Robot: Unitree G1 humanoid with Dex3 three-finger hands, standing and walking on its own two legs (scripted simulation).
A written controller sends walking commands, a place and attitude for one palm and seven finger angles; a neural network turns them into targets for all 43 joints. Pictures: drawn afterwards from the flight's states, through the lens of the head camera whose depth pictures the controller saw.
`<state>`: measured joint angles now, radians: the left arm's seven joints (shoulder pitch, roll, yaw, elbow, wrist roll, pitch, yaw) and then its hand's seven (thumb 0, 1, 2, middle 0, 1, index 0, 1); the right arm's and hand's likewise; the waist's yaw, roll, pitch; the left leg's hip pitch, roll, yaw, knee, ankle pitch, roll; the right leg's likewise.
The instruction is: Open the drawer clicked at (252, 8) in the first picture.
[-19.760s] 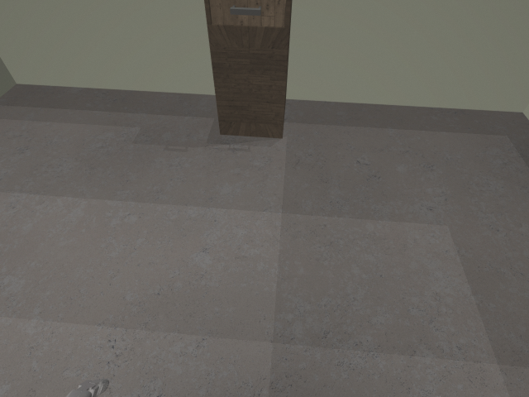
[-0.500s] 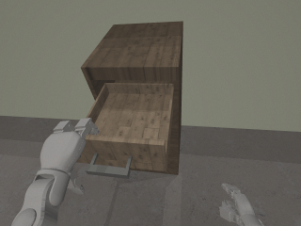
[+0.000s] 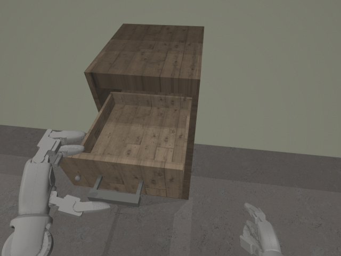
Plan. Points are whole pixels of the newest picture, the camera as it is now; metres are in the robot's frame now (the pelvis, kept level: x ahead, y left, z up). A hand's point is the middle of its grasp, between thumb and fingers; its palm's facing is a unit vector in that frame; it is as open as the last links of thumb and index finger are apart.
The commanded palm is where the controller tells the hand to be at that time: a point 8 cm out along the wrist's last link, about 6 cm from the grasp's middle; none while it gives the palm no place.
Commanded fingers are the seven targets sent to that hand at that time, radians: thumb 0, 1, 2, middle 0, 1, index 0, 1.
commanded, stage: draw the hand back to the body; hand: left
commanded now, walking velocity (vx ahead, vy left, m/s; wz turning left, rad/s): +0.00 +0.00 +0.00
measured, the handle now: (117, 189) +0.28 +0.19 -0.04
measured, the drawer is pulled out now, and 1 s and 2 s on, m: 0.30 0.30 0.30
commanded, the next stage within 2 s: step back with the hand held close in 0.76 s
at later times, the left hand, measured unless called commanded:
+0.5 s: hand (48, 178) +0.19 +0.25 +0.16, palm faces +0.41 -0.81 -0.42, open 9.1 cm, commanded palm +0.14 +0.28 +0.17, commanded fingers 0.00 0.83 0.87 -0.20 -0.34 -0.20 -0.34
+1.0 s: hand (40, 187) +0.17 +0.25 +0.16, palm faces +0.40 -0.80 -0.45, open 7.4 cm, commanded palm +0.11 +0.29 +0.17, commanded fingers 0.00 0.90 0.90 -0.20 -0.30 -0.20 -0.30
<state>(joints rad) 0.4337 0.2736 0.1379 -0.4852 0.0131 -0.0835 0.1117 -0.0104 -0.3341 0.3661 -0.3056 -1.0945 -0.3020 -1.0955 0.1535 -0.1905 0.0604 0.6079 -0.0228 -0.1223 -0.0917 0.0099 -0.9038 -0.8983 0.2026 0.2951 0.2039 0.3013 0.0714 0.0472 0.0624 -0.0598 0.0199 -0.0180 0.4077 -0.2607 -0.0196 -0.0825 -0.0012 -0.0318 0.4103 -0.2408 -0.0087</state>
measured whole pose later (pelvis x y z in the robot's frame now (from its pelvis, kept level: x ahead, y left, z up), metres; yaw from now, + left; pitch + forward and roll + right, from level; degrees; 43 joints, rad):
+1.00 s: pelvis -0.01 +0.00 +0.00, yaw +1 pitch -1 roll -1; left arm 0.55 0.33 0.34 -0.50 -0.04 -0.15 0.10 0.01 0.89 0.90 -0.21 -0.30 -0.21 -0.30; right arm 0.16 -0.22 0.02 0.60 0.00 -0.09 -0.08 0.01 -0.90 -0.90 0.20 0.30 0.21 0.30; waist 0.03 0.06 0.02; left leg -0.17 0.02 -0.04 0.44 -0.24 -0.01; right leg -0.16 0.00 -0.06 0.38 -0.20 0.00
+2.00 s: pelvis -0.11 +0.02 -0.02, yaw +2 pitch +1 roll -2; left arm 0.60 0.41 0.41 -0.63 -0.03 -0.23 0.16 0.01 0.89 0.90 -0.21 -0.30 -0.21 -0.30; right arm 0.18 -0.19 -0.02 0.60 -0.01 -0.12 -0.08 0.01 -0.90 -0.90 0.20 0.30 0.21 0.30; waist -0.02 -0.01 0.03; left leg -0.48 0.02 -0.05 0.61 -0.16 0.01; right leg -0.49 0.06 0.02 0.85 -0.42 0.01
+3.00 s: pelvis -0.26 -0.03 -0.01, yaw +1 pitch +0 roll +1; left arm 0.67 0.39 0.36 -0.55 -0.03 -0.20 0.17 0.01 0.89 0.90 -0.21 -0.30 -0.21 -0.30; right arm 0.28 -0.23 -0.01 0.63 0.00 -0.12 -0.08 0.01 -0.90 -0.90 0.20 0.30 0.20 0.30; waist -0.03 -0.01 -0.02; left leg -0.22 0.03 0.04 0.49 -0.28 -0.01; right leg -0.30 0.02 -0.08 0.51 -0.22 -0.06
